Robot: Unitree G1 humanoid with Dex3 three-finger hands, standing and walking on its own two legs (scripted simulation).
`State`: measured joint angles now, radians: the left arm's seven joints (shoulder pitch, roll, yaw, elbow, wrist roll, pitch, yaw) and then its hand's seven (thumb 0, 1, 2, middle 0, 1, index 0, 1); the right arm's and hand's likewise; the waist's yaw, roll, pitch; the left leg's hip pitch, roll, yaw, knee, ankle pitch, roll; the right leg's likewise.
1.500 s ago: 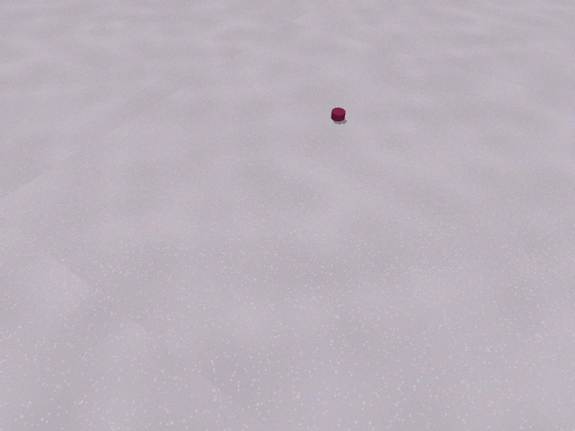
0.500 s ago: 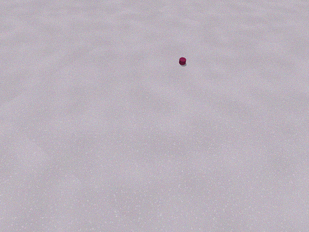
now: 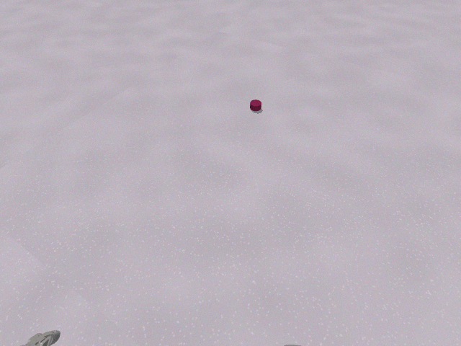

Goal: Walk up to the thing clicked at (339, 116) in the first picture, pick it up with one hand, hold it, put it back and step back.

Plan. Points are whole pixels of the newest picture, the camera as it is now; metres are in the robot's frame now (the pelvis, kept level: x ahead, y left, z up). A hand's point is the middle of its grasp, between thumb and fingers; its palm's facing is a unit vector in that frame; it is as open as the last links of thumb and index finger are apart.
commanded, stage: walk up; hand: left
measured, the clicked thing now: (255, 105) +1.80 -0.19 -0.73
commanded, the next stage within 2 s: none
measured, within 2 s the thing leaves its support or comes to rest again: neither
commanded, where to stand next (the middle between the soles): +1.45 -0.46 m, yaw +4 degrees
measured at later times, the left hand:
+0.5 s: hand (130, 280) +0.29 +0.24 -0.15, palm faces -0.05 -0.96 -0.29, open 7.4 cm
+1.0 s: hand (186, 176) +0.57 +0.13 -0.11, palm faces +0.01 -0.94 -0.35, open 7.4 cm
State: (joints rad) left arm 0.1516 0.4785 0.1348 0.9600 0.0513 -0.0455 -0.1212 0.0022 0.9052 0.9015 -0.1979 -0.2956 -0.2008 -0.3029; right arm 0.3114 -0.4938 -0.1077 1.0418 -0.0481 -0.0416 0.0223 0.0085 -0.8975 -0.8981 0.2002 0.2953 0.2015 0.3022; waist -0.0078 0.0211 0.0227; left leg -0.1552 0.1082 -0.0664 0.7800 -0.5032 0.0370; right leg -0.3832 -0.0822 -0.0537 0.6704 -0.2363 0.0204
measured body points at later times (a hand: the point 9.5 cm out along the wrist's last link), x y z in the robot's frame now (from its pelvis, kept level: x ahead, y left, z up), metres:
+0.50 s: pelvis +0.24 -0.04 +0.01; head +0.25 +0.00 +0.46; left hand +0.30 +0.29 -0.12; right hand +0.32 -0.37 -0.06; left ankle +0.26 +0.09 -0.72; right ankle +0.22 -0.17 -0.65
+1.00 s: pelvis +0.51 -0.15 +0.02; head +0.52 -0.15 +0.47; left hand +0.57 +0.18 -0.09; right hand +0.60 -0.47 -0.09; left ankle +0.60 -0.01 -0.67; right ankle +0.50 -0.24 -0.72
